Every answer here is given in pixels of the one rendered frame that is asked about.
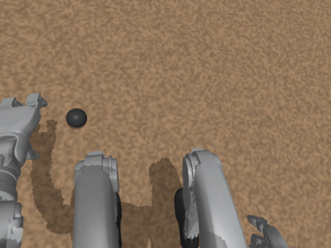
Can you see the ball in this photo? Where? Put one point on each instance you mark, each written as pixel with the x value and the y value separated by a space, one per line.
pixel 76 118

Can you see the right robot hand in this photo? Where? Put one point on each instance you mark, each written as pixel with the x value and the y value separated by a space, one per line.
pixel 272 237

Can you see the right robot foot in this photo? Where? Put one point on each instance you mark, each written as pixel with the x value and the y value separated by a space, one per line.
pixel 180 216

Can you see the left robot arm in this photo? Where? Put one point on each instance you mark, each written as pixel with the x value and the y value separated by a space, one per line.
pixel 13 152

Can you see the left robot hand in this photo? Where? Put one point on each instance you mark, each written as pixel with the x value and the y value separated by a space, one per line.
pixel 23 119

